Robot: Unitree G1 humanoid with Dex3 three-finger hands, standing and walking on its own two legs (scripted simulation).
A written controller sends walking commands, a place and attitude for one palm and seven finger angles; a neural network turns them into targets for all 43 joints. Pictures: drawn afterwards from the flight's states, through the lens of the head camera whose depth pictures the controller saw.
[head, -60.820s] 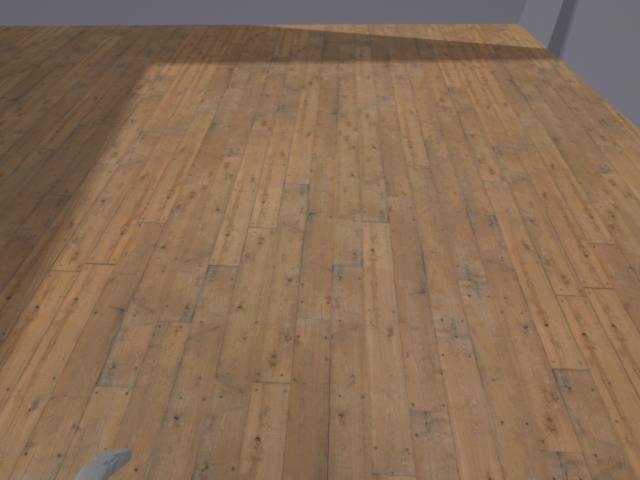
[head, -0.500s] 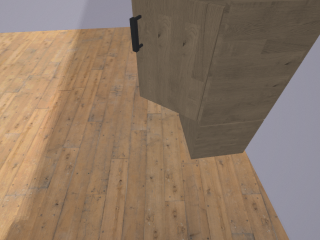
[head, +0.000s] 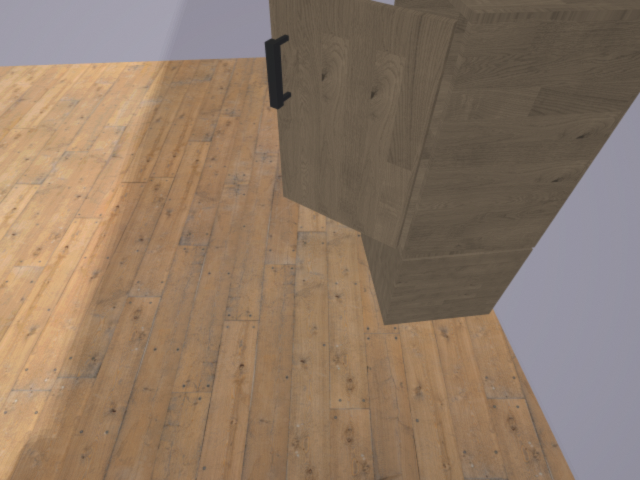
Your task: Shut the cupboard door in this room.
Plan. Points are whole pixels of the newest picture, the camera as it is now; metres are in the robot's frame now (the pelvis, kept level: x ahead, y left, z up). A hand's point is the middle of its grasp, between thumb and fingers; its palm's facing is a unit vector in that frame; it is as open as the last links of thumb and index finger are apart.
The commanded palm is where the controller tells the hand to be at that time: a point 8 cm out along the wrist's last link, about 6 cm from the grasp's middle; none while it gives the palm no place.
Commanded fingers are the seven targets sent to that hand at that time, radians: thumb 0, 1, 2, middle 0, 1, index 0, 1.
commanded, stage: walk to a spot facing it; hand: left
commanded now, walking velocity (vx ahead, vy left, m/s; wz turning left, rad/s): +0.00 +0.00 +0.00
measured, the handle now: (280, 72) +0.92 +0.15 +0.06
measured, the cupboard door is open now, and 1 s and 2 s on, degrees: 50 50 50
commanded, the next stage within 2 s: none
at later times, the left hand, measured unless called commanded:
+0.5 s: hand out of the picture +0.01 +0.24 -0.19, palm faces +0.23 -0.94 -0.24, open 7.4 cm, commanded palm none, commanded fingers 0.00 0.90 0.90 -0.20 -0.30 -0.20 -0.30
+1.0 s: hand out of the picture -0.02 +0.18 -0.15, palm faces +0.50 -0.81 -0.31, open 7.4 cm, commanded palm none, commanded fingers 0.00 0.90 0.90 -0.20 -0.30 -0.20 -0.30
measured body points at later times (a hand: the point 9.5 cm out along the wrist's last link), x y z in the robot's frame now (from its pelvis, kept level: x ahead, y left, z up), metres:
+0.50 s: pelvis -0.01 +0.03 -0.02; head +0.04 +0.05 +0.43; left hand -0.01 +0.29 -0.17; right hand +0.06 -0.21 -0.16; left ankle +0.03 +0.12 -0.74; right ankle -0.04 -0.11 -0.67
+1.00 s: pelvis +0.02 -0.04 +0.00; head +0.08 -0.03 +0.45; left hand -0.04 +0.22 -0.13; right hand +0.21 -0.24 -0.15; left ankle -0.06 +0.08 -0.65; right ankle +0.05 -0.14 -0.74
